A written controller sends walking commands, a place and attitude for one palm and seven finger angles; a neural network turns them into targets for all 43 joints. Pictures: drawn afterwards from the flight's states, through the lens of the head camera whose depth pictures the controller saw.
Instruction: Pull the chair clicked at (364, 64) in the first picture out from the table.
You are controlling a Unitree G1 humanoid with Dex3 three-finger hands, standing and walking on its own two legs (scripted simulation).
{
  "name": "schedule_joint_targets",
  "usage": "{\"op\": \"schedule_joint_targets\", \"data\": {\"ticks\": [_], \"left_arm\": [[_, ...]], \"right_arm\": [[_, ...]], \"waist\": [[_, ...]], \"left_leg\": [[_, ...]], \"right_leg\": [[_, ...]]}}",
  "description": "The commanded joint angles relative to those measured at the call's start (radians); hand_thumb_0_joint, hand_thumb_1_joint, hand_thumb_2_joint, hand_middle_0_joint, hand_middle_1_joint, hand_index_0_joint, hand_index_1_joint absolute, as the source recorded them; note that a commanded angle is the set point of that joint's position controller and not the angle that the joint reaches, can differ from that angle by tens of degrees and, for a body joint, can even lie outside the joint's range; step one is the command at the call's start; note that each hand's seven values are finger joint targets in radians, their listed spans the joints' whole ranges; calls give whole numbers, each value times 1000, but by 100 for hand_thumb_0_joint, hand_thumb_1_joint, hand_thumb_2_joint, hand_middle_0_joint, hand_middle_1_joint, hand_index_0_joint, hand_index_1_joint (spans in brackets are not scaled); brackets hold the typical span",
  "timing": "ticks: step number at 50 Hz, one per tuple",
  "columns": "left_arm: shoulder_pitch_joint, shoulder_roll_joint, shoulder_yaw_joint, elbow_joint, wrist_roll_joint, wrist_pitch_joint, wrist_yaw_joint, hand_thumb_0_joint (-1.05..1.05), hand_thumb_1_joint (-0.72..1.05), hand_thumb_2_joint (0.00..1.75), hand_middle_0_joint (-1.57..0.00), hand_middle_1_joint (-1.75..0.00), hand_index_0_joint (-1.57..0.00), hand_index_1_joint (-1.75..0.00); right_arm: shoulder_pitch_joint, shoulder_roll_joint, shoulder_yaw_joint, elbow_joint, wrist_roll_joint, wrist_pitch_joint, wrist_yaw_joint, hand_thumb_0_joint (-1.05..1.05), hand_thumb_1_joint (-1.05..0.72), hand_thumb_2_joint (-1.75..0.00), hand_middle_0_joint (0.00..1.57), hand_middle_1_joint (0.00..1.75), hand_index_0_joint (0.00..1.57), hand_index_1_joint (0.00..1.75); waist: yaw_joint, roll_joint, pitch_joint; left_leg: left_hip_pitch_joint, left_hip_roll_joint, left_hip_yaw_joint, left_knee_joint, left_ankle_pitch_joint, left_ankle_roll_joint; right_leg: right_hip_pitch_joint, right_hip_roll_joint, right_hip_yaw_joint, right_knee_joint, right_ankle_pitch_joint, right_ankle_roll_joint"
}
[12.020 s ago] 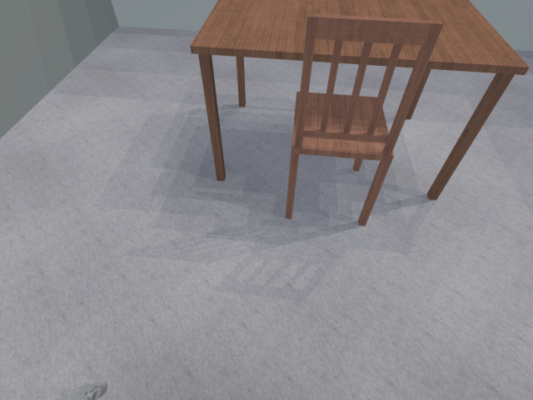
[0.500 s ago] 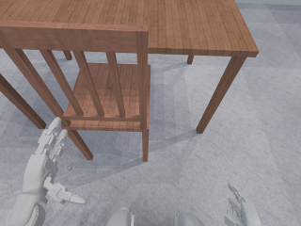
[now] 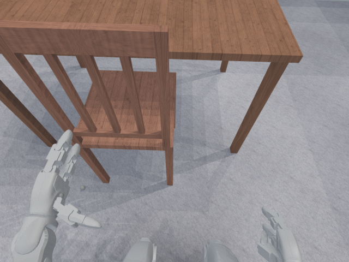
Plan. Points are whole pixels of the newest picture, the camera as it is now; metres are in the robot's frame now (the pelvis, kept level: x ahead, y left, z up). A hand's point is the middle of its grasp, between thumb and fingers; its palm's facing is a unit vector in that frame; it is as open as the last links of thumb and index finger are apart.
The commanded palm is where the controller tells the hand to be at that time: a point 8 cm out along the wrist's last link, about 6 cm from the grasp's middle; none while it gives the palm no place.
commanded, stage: aim the fingers beside a spindle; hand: left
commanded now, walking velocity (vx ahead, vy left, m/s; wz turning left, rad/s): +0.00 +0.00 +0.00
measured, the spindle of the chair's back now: (105, 100) +0.52 +0.23 +0.00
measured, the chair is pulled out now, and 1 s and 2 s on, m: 0.00 0.00 0.00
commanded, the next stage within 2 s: push the fingers through the gap in 1.80 s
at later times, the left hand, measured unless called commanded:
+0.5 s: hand (92, 168) +0.31 +0.20 +0.02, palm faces +0.00 -1.00 -0.06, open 16.9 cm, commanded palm +0.29 +0.26 +0.02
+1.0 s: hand (98, 152) +0.36 +0.21 +0.00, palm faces -0.01 -1.00 -0.04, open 16.9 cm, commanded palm +0.34 +0.26 +0.00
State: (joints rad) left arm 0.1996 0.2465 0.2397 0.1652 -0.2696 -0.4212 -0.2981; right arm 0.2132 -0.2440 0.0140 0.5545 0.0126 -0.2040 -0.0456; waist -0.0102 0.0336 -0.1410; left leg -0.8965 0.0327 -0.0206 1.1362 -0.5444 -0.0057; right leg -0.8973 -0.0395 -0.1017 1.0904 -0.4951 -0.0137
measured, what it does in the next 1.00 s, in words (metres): stands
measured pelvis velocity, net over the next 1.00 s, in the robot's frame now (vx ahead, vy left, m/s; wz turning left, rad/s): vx -0.01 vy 0.01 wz -0.03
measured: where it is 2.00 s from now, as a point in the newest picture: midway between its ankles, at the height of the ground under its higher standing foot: outside the picture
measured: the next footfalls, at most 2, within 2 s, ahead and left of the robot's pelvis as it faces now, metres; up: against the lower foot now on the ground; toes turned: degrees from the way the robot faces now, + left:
none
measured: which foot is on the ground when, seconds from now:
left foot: down 0.00-1.00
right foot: down 0.00-1.00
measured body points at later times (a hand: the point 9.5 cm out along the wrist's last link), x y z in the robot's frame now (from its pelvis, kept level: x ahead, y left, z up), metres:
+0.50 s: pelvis -0.01 +0.00 -0.01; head +0.10 +0.00 +0.43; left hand +0.30 +0.26 +0.03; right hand +0.14 -0.25 -0.11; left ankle +0.00 +0.12 -0.65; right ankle +0.02 -0.12 -0.65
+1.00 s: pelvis -0.01 +0.01 -0.02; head +0.11 +0.02 +0.41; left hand +0.35 +0.26 +0.00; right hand +0.11 -0.25 -0.13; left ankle +0.00 +0.12 -0.65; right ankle +0.02 -0.12 -0.65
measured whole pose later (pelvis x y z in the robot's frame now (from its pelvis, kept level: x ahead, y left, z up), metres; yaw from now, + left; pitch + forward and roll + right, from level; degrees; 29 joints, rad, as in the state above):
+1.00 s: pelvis -0.01 +0.01 -0.02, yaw -2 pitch +22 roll -2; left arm -0.27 0.30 0.31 0.59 -0.21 -0.46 -0.28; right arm 0.23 -0.25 0.02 0.59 0.00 -0.11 -0.03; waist -0.06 0.02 -0.15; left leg -1.07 0.04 0.01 1.24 -0.56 0.01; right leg -1.08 -0.04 -0.07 1.18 -0.49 0.00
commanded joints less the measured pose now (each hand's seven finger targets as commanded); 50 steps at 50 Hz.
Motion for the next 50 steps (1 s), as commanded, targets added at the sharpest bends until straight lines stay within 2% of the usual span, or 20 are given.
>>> {"op": "schedule_joint_targets", "data": {"ticks": [1,5,7,9,11,13,15,17,19,22,24,26,30,32,34,36,40,43,47,50], "left_arm": [[-157,158,67,-163,-22,-62,-7,0,-50,30,-6,-8,-6,-8],[-169,165,76,-163,-13,-63,7,0,-50,30,-6,-8,-6,-8],[-155,170,91,-129,-15,-57,18,0,-50,30,-6,-8,-6,-8],[-197,193,111,-89,-8,-57,27,0,-50,30,-6,-8,-6,-8],[-254,202,116,-63,-4,-65,26,0,-50,30,-6,-8,-6,-8],[-289,173,86,-71,-6,-75,20,0,-50,30,-6,-8,-6,-8],[-300,195,106,-52,-7,-82,15,0,-50,30,-6,-8,-6,-8],[-315,187,93,-56,-10,-86,5,0,-50,30,-6,-8,-6,-8],[-318,206,110,-4,-9,-80,4,0,-50,30,-6,-8,-6,-8],[-362,199,109,20,-8,-79,0,0,-50,30,-6,-8,-6,-8],[-381,220,125,19,-10,-82,0,0,-50,30,-6,-8,-6,-8],[-385,233,140,16,-9,-91,-2,0,-50,30,-6,-8,-6,-8],[-403,208,117,44,-5,-94,-4,0,-50,30,-6,-8,-6,-8],[-472,217,120,100,-3,-90,-3,0,-50,30,-6,-8,-6,-8],[-525,235,130,129,3,-93,-4,0,-50,30,-6,-8,-6,-8],[-588,229,113,125,10,-100,-8,0,-50,30,-6,-8,-6,-8],[-600,246,121,136,20,-108,-8,0,-50,30,-6,-8,-6,-8],[-623,228,105,168,24,-99,5,0,-50,30,-6,-8,-6,-8],[-687,259,136,246,37,-91,23,0,-50,30,-6,-8,-6,-8],[-741,302,167,243,47,-110,27,0,-50,30,-6,-8,-6,-8]], "right_arm": [[3,-138,-58,-126,9,-51,-14,0,-90,-90,20,30,20,30],[12,-138,-61,-128,7,-47,-11,0,-90,-90,20,30,20,30],[12,-137,-62,-126,8,-39,-7,0,-90,-90,20,30,20,30],[10,-139,-61,-121,6,-30,-7,0,-90,-90,20,30,20,30],[12,-141,-59,-116,6,-23,-8,0,-90,-90,20,30,20,30],[11,-138,-57,-119,5,-24,-6,0,-90,-90,20,30,20,30],[22,-144,-61,-113,4,-23,-8,0,-90,-90,20,30,20,30],[25,-145,-62,-109,4,-23,-6,0,-90,-90,20,30,20,30],[32,-151,-62,-105,4,-17,-7,0,-90,-90,20,30,20,30],[30,-150,-62,-99,4,-8,-6,0,-90,-90,20,30,20,30],[34,-153,-64,-101,4,-5,-6,0,-90,-90,20,30,20,30],[36,-150,-65,-98,2,-1,-4,0,-90,-90,20,30,20,30],[42,-150,-65,-93,2,5,0,0,-90,-90,20,30,20,30],[44,-157,-62,-84,3,12,-2,0,-90,-90,20,30,20,30],[44,-160,-61,-82,2,16,-7,0,-90,-90,20,30,20,30],[46,-160,-62,-79,2,18,-8,0,-90,-90,20,30,20,30],[62,-164,-65,-74,-3,21,-5,0,-90,-90,20,30,20,30],[64,-164,-63,-71,-4,33,2,0,-90,-90,20,30,20,30],[72,-167,-61,-66,-4,53,4,0,-90,-90,20,30,20,30],[80,-170,-62,-66,-8,62,4,0,-90,-90,20,30,20,30]], "waist": [[-24,9,-263],[-10,19,-321],[-8,0,-298],[-15,-21,-275],[-19,1,-263],[-23,25,-286],[-22,-2,-323],[-21,22,-339],[-28,-22,-322],[-29,5,-315],[-27,-7,-341],[-19,24,-366],[-31,23,-358],[-47,-11,-315],[-49,4,-306],[-51,45,-340],[-41,56,-417],[-48,54,-395],[-55,13,-376],[-47,34,-419]], "left_leg": [[122,-37,-5,-143,309,25],[144,-34,-5,-143,357,25],[124,-35,-1,-146,347,23],[82,-35,2,-137,307,26],[75,-34,4,-134,288,25],[85,-36,6,-132,292,25],[93,-32,2,-125,321,28],[101,-33,3,-124,334,25],[74,-31,0,-118,326,28],[68,-33,4,-115,312,26],[72,-30,1,-110,321,29],[83,-31,5,-108,341,26],[86,-28,1,-101,355,24],[43,-28,-1,-95,293,24],[31,-27,-3,-91,264,26],[59,-28,-3,-86,275,24],[107,-21,-14,-82,347,18],[99,-21,-17,-79,352,15],[34,-24,-10,-68,292,20],[48,-22,-13,-61,314,19]], "right_leg": [[206,37,56,-137,245,2],[223,35,52,-118,289,1],[229,35,53,-123,287,2],[216,36,63,-125,250,5],[198,34,68,-122,233,4],[203,33,70,-119,240,2],[212,36,70,-108,271,2],[213,34,67,-101,285,2],[207,38,69,-101,279,3],[187,35,70,-97,267,4],[189,38,69,-89,270,2],[203,35,73,-85,295,2],[169,39,64,-71,301,1],[140,39,66,-76,247,4],[111,41,68,-74,205,0],[97,39,68,-66,211,-2],[98,40,59,-43,255,-6],[73,40,54,-39,255,-5],[70,41,61,-36,223,-2],[71,42,63,-20,233,-7]]}}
